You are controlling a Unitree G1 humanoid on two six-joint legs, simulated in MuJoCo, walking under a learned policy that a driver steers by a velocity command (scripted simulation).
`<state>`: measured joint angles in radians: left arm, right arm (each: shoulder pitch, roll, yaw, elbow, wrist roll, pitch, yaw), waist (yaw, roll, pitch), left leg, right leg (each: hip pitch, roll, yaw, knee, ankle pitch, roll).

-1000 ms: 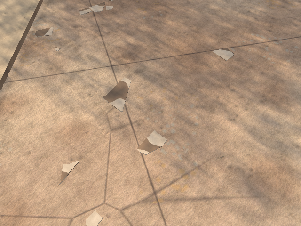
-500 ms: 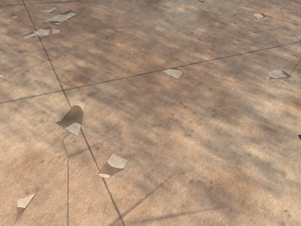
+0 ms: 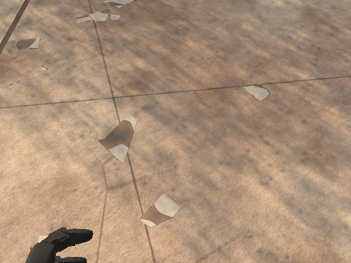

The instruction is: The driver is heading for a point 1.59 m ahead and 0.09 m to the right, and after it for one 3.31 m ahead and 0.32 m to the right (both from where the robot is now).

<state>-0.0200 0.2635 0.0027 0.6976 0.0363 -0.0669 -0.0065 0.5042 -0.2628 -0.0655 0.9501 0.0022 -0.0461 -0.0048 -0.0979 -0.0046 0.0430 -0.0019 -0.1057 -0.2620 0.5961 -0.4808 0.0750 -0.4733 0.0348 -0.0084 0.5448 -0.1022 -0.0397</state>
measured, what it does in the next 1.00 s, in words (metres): walks ahead: left foot, then right foot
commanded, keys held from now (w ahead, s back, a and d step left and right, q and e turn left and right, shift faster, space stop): w+q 0.20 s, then w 0.08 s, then w+e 0.72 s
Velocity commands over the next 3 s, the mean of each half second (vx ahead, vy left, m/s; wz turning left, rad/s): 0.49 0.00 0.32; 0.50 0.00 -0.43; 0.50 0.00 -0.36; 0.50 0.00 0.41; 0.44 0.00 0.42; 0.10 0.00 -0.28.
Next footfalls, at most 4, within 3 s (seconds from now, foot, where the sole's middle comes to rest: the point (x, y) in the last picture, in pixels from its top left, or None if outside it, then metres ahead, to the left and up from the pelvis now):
0.48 left None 0.38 0.15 -0.76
1.00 right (176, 204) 0.66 -0.05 -0.76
1.56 left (156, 135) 1.01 0.01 -0.76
2.10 right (192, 90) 1.28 -0.19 -0.76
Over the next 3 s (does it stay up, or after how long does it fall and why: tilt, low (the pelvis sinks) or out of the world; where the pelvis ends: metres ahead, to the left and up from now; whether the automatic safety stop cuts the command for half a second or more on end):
stays up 1.36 -0.08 0.00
